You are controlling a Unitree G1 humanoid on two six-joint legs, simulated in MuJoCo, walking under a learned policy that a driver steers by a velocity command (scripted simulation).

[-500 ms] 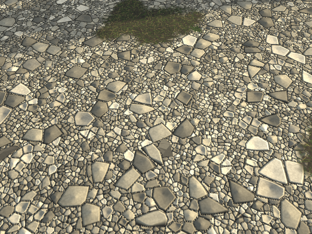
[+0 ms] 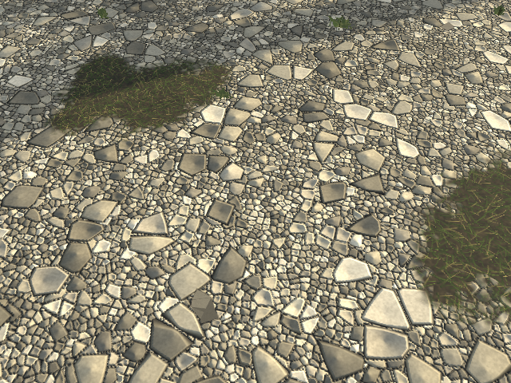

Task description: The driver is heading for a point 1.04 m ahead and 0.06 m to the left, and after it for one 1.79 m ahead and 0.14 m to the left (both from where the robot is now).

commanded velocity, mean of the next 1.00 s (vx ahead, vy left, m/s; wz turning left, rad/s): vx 0.48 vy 0.00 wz -0.19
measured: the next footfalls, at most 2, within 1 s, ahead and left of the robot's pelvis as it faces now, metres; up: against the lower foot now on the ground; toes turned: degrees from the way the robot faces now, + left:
right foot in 0.44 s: +0.33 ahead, -0.14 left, +0.00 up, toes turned -11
left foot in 0.98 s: +0.67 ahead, -0.01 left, +0.00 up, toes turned -5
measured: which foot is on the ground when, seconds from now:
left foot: down 0.00-0.46, up 0.48-0.96, down 0.98-1.00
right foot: down 0.00-0.00, up 0.02-0.42, down 0.44-0.98, up 1.00-1.00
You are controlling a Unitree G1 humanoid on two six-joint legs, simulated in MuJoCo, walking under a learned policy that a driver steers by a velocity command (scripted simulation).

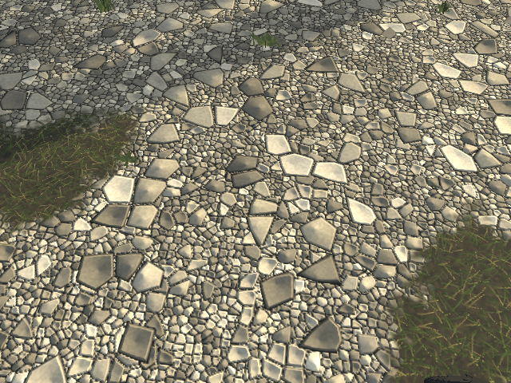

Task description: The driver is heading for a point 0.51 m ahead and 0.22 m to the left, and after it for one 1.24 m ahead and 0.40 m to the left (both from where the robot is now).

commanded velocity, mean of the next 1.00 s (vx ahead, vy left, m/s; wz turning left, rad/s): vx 0.45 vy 0.00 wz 0.42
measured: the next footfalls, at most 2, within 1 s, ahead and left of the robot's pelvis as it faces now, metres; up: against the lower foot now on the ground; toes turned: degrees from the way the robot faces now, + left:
right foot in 0.50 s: +0.46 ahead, -0.08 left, +0.00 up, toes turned +11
left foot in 1.00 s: +0.61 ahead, +0.19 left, +0.00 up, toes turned +34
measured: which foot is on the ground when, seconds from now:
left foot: down 0.00-0.52, up 0.54-0.98, down 1.00-1.00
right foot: up 0.00-0.48, down 0.50-1.00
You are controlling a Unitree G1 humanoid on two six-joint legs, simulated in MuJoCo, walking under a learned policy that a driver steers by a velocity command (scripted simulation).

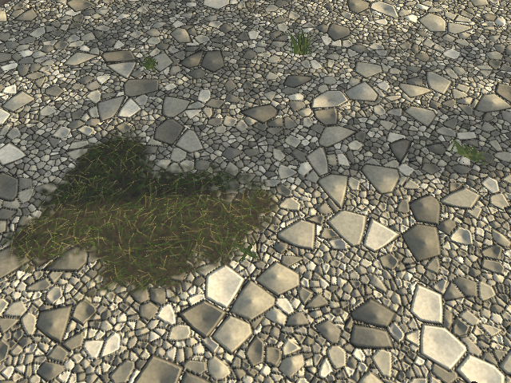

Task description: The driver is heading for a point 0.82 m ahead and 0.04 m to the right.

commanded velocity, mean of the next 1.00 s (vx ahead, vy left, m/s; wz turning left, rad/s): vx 0.05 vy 0.00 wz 0.23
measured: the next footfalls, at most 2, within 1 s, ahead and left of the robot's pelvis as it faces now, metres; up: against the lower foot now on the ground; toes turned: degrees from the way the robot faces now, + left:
right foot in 0.56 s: +0.12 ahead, -0.12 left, +0.00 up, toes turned +12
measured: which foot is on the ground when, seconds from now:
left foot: down 0.00-1.00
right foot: down 0.00-0.00, up 0.02-0.54, down 0.56-1.00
